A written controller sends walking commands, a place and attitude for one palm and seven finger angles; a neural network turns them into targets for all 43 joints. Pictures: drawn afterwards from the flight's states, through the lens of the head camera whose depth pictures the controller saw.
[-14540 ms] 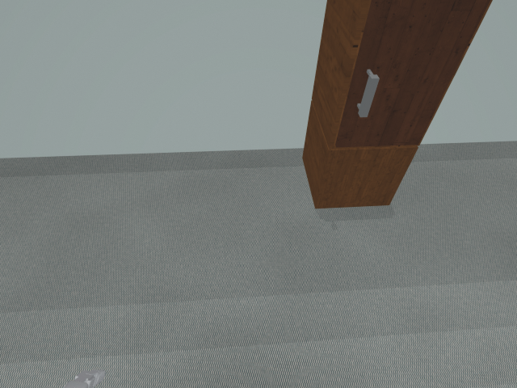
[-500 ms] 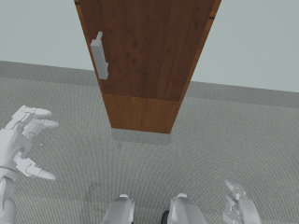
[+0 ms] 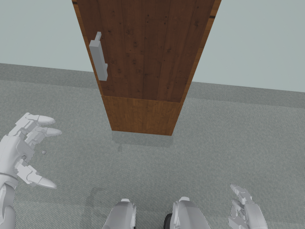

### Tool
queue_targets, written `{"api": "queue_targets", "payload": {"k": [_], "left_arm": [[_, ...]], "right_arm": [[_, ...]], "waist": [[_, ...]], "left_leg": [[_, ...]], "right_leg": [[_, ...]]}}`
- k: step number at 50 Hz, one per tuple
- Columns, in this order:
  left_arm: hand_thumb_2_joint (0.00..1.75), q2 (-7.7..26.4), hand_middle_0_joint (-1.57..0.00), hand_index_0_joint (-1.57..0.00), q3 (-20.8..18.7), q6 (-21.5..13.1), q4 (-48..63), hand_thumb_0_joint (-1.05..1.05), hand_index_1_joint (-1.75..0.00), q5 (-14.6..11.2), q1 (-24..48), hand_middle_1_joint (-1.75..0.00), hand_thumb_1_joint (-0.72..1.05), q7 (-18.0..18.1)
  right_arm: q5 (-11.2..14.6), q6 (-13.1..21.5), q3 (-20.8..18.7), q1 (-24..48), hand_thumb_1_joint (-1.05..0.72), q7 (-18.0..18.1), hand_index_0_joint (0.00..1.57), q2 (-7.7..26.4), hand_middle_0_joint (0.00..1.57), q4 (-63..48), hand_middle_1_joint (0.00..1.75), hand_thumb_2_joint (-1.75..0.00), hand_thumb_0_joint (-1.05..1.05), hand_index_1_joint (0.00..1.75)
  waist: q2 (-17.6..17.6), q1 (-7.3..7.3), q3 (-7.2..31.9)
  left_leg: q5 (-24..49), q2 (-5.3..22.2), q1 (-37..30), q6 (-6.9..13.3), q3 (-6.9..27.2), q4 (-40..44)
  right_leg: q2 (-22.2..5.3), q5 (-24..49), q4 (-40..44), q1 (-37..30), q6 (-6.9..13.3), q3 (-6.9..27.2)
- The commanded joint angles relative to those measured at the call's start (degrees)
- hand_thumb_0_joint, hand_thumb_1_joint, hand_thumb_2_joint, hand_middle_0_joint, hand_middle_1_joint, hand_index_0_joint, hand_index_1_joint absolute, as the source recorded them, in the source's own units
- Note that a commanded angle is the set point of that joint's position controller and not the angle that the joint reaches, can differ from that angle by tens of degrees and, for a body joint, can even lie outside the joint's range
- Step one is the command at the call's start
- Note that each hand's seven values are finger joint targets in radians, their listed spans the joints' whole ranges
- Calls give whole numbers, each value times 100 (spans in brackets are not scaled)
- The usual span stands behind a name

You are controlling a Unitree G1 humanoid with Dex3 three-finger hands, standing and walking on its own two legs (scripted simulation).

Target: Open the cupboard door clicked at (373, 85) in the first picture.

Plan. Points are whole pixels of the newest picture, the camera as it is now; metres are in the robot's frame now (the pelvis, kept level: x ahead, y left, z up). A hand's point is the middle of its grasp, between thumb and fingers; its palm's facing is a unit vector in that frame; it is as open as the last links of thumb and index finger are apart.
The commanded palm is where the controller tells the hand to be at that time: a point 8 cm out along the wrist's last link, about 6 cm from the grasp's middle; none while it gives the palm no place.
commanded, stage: move the hooked fingers beside the handle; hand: left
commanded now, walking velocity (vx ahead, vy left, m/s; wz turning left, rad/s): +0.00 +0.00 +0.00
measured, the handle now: (101, 57) +0.61 +0.21 +0.02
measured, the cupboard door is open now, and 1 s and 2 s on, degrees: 0 0 0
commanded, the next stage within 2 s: none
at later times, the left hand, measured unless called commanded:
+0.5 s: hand (54, 121) +0.36 +0.27 +0.03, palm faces -0.02 -1.00 -0.04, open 13.9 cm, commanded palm +0.34 +0.32 +0.04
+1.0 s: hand (63, 96) +0.43 +0.27 +0.03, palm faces -0.04 -1.00 -0.03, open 13.9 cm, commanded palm +0.42 +0.31 +0.03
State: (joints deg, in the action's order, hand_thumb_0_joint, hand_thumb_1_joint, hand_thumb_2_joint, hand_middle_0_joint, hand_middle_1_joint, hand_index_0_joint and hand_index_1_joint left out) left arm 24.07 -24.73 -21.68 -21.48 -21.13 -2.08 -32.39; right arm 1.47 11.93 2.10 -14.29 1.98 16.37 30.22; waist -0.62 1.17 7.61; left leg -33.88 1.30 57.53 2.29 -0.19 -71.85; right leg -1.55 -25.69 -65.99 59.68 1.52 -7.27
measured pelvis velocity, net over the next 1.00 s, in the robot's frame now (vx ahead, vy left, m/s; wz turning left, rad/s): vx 0.00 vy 0.00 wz -0.03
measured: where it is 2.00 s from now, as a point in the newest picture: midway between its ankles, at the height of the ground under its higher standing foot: outside the picture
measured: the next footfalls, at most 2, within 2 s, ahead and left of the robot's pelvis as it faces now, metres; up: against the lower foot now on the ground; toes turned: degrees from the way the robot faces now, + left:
none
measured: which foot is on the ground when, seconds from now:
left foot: down 0.00-1.00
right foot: down 0.00-1.00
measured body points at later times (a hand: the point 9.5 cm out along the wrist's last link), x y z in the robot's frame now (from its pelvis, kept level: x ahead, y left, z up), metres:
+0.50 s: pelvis +0.00 +0.00 -0.01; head +0.12 +0.02 +0.43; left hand +0.35 +0.33 +0.04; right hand +0.15 -0.26 -0.09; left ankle +0.00 +0.09 -0.63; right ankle +0.06 -0.12 -0.63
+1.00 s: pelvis +0.00 +0.00 -0.01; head +0.14 +0.03 +0.41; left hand +0.43 +0.33 +0.04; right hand +0.08 -0.27 -0.11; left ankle +0.00 +0.09 -0.63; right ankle +0.06 -0.12 -0.63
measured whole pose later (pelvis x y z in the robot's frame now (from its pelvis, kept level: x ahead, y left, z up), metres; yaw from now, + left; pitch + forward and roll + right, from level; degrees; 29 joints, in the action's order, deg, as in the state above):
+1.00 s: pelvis +0.00 +0.00 -0.01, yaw -2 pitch +25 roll -4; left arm 33.3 -29.5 -23.1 -53.0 -13.0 34.0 -31.6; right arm 0.7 4.7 2.6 -16.6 1.6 17.2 34.3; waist -0.3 5.9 7.3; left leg -34.1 2.0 64.8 2.5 -0.8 -74.0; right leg -0.8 -25.1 -67.5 67.1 1.4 -6.6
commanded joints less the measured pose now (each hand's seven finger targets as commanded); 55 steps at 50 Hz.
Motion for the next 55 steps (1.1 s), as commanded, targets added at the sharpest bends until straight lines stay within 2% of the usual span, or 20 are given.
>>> {"api": "queue_targets", "payload": {"k": [1, 5, 8, 12, 14, 19, 23, 26, 28, 29, 30, 32, 34, 36, 41, 45, 47, 50, 54, 55], "left_arm": [[30, 1467, -30, -30, -719, -454, 1101, 0, -120, -206, 689, -120, -50, 91], [30, 1314, -30, -30, -622, -410, 843, 0, -120, -218, 771, -120, -50, 73], [30, 1391, -30, -30, -476, -373, 759, 0, -120, -137, 1659, -120, -50, 14], [30, 1391, -30, -30, -310, -361, 758, 0, -120, -20, 2086, -120, -50, -43], [30, 1544, -30, -30, -392, -328, 648, 0, -120, 21, 2142, -120, -50, -51], [30, 1937, -30, -30, -774, -155, -112, 0, -120, 125, 2654, -120, -50, 152], [30, 2027, -30, -30, -850, -158, -273, 0, -120, 133, 2763, -120, -50, 180], [30, 2023, -30, -30, -762, -200, -263, 0, -120, 226, 2862, -120, -50, 141], [30, 1854, -30, -30, -570, -235, -315, 0, -120, 216, 3128, -120, -50, 96], [30, 2046, -30, -30, -732, -251, -418, 0, -120, 247, 3180, -120, -50, 97], [30, 1921, -30, -30, -645, -260, -482, 0, -120, 241, 3148, -120, -50, 82], [30, 1869, -30, -30, -611, -282, -635, 0, -120, 239, 3306, -120, -50, 107], [30, 2158, -30, -30, -850, -302, -1009, 0, -120, 269, 3637, -120, -50, 139], [30, 2277, -30, -30, -890, -356, -1327, 0, -120, 362, 3995, -120, -50, 170], [30, 2551, -30, -30, -843, -567, -1406, 0, -120, 590, 4743, -120, -50, 140], [30, 2578, -30, -30, -785, -553, -1882, 0, -120, 653, 5122, -120, -50, 78], [30, 2534, -30, -30, -714, -483, -2110, 0, -120, 691, 5309, -120, -50, 82], [30, 2884, -30, -30, -929, -438, -2395, 0, -120, 778, 5433, -120, -50, 108], [30, 3018, -30, -30, -974, -502, -2468, 0, -120, 882, 5727, -120, -50, 196], [30, 3035, -30, -30, -940, -512, -2600, 0, -120, 922, 5892, -120, -50, 215]], "right_arm": [[29, 259, -424, -78, -90, 107, 20, 925, 20, -727, 30, -90, 0, 30], [42, 240, -410, -61, -90, 122, 20, 930, 20, -729, 30, -90, 0, 30], [39, 249, -392, -112, -90, 190, 20, 974, 20, -626, 30, -90, 0, 30], [32, 289, -405, -178, -90, 221, 20, 993, 20, -543, 30, -90, 0, 30], [28, 268, -402, -223, -90, 215, 20, 1002, 20, -522, 30, -90, 0, 30], [24, 111, -358, -244, -90, 210, 20, 1000, 20, -472, 30, -90, 0, 30], [18, 7, -352, -311, -90, 158, 20, 982, 20, -542, 30, -90, 0, 30], [20, -75, -382, -433, -90, 102, 20, 994, 20, -487, 30, -90, 0, 30], [24, -103, -385, -479, -90, 98, 20, 995, 20, -452, 30, -90, 0, 30], [14, -144, -404, -558, -90, 95, 20, 1037, 20, -373, 30, -90, 0, 30], [23, -162, -415, -561, -90, 79, 20, 1021, 20, -372, 30, -90, 0, 30], [14, -201, -411, -566, -90, 71, 20, 1026, 20, -345, 30, -90, 0, 30], [3, -259, -406, -641, -90, 94, 20, 1076, 20, -240, 30, -90, 0, 30], [-7, -308, -393, -664, -90, 105, 20, 1080, 20, -187, 30, -90, 0, 30], [-54, -404, -391, -807, -90, 87, 20, 1089, 20, -96, 30, -90, 0, 30], [-56, -537, -384, -880, -90, 77, 20, 1126, 20, -23, 30, -90, 0, 30], [-54, -601, -371, -891, -90, 64, 20, 1129, 20, -1, 30, -90, 0, 30], [-67, -704, -361, -978, -90, 55, 20, 1175, 20, -15, 30, -90, 0, 30], [-107, -827, -353, -1084, -90, 6, 20, 1177, 20, -22, 30, -90, 0, 30], [-112, -867, -334, -1089, -90, -1, 20, 1175, 20, -5, 30, -90, 0, 30]], "waist": [[-530, -50, 1779], [-453, -13, 1664], [-474, 172, 1654], [-750, 134, 2015], [-816, 86, 2146], [-376, 79, 2078], [-563, 6, 2382], [-747, 57, 2546], [-689, 206, 2477], [-580, 174, 2547], [-685, 198, 2517], [-575, 226, 2399], [-328, 285, 2293], [-312, 325, 2153], [-959, 295, 2647], [-756, 435, 2702], [-842, 475, 2572], [-719, 451, 2689], [-888, 480, 2908], [-799, 549, 2771]], "left_leg": [[1881, -128, -798, -178, 346, 1251], [1707, -141, -705, -176, 345, 1252], [1687, -117, -641, -147, 355, 1101], [1924, -105, -993, -196, 405, 1133], [2224, -94, -1082, -236, 401, 1117], [1918, -91, -573, -171, 349, 1073], [2248, -107, -596, -161, 282, 1047], [2581, -56, -902, -188, 288, 1086], [2736, -34, -904, -160, 298, 1020], [2778, -4, -944, -182, 328, 1050], [2728, -21, -975, -175, 313, 1055], [2518, -28, -884, -169, 322, 1095], [2242, -32, -592, -116, 274, 1016], [2011, -51, -360, -91, 263, 981], [2476, -32, -879, -164, 320, 942], [2619, -2, -881, -141, 376, 860], [2493, 3, -838, -140, 390, 872], [2555, -2, -699, -119, 388, 828], [2822, 19, -871, -138, 415, 754], [2727, 30, -783, -135, 442, 753]], "right_leg": [[242, 561, 711, -1494, 43, 439], [241, 445, 713, -1403, 43, 427], [256, 488, 628, -1224, 50, 448], [222, 639, 613, -1163, 50, 440], [231, 815, 569, -1202, 69, 435], [215, 709, 560, -1348, 31, 483], [215, 1074, 520, -1617, 46, 546], [214, 1298, 546, -1547, 19, 540], [238, 1409, 533, -1430, 16, 528], [238, 1412, 536, -1464, 7, 509], [236, 1375, 564, -1399, -1, 523], [234, 1236, 599, -1362, -1, 505], [251, 1145, 609, -1366, -5, 552], [234, 1014, 596, -1346, -6, 593], [251, 1198, 482, -1199, 40, 575], [268, 1286, 445, -1071, 13, 542], [257, 1162, 454, -901, 5, 514], [263, 1269, 415, -1020, -1, 524], [288, 1368, 358, -884, -6, 510], [295, 1308, 354, -820, -10, 487]]}}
